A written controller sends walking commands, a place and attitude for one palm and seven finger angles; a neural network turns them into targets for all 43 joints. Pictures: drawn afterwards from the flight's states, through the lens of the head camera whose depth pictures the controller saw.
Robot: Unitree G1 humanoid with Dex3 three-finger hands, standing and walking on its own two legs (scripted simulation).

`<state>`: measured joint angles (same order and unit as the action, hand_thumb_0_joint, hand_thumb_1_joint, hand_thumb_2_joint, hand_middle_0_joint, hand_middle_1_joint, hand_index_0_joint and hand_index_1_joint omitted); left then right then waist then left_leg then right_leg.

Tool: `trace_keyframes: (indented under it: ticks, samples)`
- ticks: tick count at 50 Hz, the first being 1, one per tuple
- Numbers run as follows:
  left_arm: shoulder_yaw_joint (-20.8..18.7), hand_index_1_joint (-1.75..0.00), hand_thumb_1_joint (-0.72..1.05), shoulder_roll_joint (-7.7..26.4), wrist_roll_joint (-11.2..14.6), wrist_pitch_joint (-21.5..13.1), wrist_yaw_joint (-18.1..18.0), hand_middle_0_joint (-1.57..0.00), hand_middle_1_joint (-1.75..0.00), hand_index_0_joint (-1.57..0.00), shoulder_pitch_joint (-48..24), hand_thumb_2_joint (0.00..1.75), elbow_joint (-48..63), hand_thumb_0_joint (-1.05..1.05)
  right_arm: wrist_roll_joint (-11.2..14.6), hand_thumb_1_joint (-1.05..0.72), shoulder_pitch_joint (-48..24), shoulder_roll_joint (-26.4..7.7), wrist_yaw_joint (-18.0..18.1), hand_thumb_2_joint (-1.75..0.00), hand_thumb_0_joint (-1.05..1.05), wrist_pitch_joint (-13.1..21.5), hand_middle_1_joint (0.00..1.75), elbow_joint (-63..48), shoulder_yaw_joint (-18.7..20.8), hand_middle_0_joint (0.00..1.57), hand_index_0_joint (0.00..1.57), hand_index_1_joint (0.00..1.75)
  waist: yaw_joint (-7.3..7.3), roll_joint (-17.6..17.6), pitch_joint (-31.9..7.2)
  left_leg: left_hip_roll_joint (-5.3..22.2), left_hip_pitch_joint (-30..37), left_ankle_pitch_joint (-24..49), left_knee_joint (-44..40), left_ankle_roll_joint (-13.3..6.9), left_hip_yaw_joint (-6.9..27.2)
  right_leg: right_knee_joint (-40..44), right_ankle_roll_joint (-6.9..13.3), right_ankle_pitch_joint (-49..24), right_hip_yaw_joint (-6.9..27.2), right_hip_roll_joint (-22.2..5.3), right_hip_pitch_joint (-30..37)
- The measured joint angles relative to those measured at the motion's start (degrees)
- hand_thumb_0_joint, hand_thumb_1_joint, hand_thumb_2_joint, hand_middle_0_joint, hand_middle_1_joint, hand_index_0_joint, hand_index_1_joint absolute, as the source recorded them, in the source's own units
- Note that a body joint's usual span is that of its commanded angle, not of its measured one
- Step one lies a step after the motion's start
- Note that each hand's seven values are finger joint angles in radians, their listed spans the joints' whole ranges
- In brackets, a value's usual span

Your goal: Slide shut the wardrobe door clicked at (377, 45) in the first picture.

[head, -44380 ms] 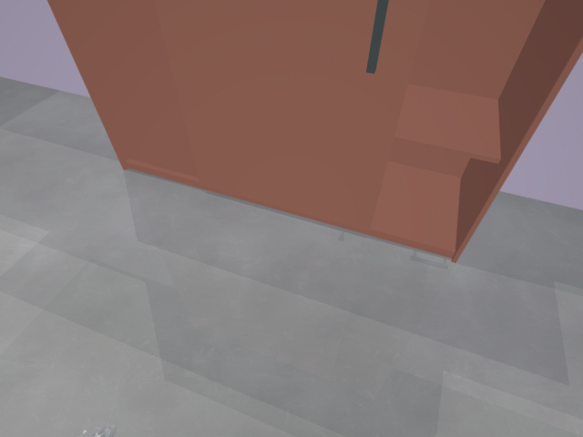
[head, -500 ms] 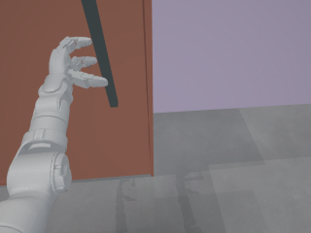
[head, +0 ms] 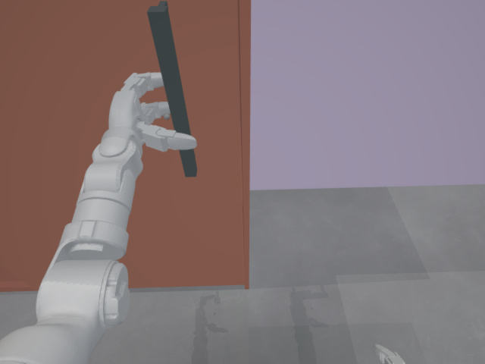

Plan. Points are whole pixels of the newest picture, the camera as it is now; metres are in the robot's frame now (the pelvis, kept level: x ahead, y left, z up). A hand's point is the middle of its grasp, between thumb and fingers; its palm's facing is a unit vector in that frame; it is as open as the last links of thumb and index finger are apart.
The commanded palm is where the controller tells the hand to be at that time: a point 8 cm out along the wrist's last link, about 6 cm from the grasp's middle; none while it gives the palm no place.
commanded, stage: move the hooked fingers beside the handle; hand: left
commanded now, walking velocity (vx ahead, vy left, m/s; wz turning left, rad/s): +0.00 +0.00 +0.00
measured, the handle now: (179, 103) +0.52 +0.13 +0.17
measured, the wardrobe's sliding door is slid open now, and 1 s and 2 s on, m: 0.00 0.00 0.00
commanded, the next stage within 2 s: none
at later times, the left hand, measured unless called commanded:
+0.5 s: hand (158, 117) +0.45 +0.15 +0.19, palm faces +0.06 -1.00 +0.00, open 14.0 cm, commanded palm +0.43 +0.20 +0.19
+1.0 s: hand (158, 114) +0.47 +0.15 +0.19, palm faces +0.06 -1.00 -0.01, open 14.0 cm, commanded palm +0.44 +0.21 +0.19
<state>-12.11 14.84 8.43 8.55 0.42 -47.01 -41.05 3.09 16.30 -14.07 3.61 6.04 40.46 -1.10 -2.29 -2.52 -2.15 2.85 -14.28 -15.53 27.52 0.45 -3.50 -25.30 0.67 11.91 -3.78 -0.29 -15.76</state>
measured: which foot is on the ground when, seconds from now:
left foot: down 0.00-1.00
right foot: down 0.00-1.00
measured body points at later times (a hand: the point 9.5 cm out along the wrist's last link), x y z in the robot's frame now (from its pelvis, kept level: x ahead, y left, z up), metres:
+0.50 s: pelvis +0.00 +0.00 +0.00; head +0.01 -0.02 +0.45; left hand +0.44 +0.20 +0.20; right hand +0.07 -0.26 -0.12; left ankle -0.02 +0.12 -0.74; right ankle +0.01 -0.11 -0.74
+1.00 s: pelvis -0.01 +0.00 +0.00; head +0.02 -0.01 +0.45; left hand +0.46 +0.21 +0.19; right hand +0.06 -0.26 -0.12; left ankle -0.02 +0.12 -0.74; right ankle +0.01 -0.11 -0.74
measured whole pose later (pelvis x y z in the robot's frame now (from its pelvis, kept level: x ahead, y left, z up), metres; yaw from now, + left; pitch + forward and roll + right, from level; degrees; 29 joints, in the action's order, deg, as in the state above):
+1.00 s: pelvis -0.01 +0.00 +0.00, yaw +0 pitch +4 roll -1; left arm -15.3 20.2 7.3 2.9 4.0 -52.5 -52.1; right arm 2.7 19.3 -14.9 3.8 7.0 41.7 -1.3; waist -4.4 -2.3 -1.4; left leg 2.7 -17.5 -15.0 28.4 0.2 -3.7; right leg -26.2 0.6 11.2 -3.4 -0.5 -19.0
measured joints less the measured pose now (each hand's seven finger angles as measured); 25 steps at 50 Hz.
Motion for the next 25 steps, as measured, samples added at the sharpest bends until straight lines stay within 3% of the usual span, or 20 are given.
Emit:
trace_keyframes:
  ticks: [25]
  samples:
    - [-2.1,-1.19,-0.5,3.2,0.3,-2.1,3.2,-0.3,-1.2,-0.29,0.3,0.3,-2.2,-0.01,0.1,-0.9,2.4,-0.8,0.6,-0.9,0.01,-0.6,0.3,1.2,0.3,0.2,0.2,0.3,-0.74,-0.2,0.4,0.3,-0.1,0.5,-0.3,0.3,0.0,0.3,0.3,-0.5,0.1,0.3,-0.2]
